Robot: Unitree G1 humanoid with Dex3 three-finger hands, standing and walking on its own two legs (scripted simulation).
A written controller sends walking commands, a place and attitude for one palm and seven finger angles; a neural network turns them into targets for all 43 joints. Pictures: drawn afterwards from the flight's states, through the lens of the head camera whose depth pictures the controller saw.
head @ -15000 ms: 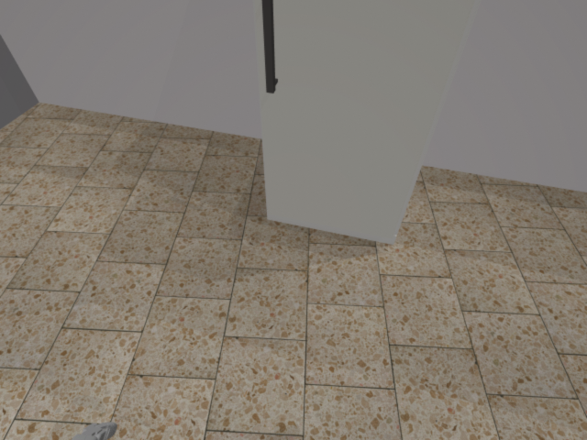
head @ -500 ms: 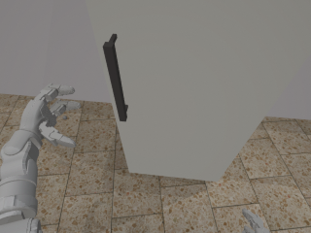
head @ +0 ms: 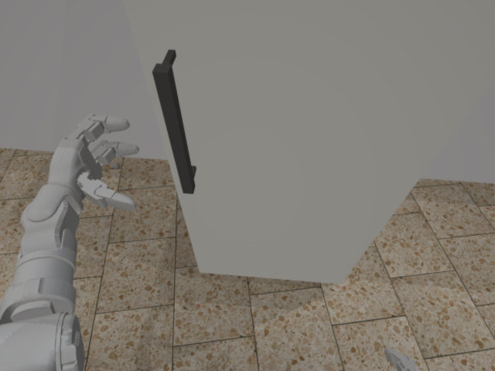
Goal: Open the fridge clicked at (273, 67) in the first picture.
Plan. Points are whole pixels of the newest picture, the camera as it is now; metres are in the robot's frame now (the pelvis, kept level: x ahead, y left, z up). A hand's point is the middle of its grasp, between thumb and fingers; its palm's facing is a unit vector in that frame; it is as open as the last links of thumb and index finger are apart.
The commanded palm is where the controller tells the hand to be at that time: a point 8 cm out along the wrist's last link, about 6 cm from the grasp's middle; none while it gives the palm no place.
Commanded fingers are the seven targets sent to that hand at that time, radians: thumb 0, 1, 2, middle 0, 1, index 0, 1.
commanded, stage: move the hooked fingers beside the handle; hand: left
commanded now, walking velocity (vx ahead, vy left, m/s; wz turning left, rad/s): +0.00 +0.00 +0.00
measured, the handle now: (181, 133) +0.50 +0.14 +0.10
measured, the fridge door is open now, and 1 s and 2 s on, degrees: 0 0 0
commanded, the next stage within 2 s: feel for the door with the fingertips in 1.16 s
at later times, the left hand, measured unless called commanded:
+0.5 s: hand (136, 144) +0.45 +0.20 +0.12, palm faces -0.08 -1.00 +0.00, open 14.0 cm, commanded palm +0.42 +0.26 +0.11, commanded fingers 0.00 -0.50 0.30 -0.30 -1.20 -0.30 -1.20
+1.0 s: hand (129, 151) +0.44 +0.21 +0.11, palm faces -0.06 -1.00 +0.01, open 14.0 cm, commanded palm +0.42 +0.26 +0.11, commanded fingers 0.00 -0.50 0.30 -0.30 -1.20 -0.30 -1.20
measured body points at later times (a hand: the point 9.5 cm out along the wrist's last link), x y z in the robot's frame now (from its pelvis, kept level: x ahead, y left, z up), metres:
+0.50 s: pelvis -0.01 +0.00 -0.01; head +0.06 +0.00 +0.44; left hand +0.45 +0.25 +0.12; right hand +0.04 -0.28 -0.12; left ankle -0.01 +0.10 -0.72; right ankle +0.01 -0.12 -0.72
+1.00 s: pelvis -0.01 +0.00 -0.01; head +0.05 +0.00 +0.44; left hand +0.43 +0.26 +0.11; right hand +0.07 -0.27 -0.11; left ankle -0.01 +0.10 -0.72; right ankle +0.01 -0.12 -0.72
